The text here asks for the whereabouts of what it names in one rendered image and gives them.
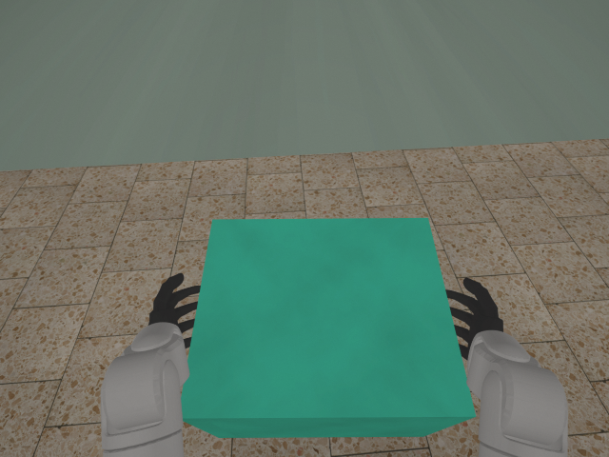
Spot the robot right hand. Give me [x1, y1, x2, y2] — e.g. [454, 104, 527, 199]
[445, 278, 503, 360]

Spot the carton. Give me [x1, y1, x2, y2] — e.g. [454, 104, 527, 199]
[181, 218, 476, 438]

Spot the robot left hand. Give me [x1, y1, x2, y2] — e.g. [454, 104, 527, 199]
[148, 273, 201, 348]

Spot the robot right forearm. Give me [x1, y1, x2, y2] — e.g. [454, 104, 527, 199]
[466, 330, 568, 457]

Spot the robot left forearm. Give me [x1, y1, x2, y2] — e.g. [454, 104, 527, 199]
[101, 322, 189, 457]

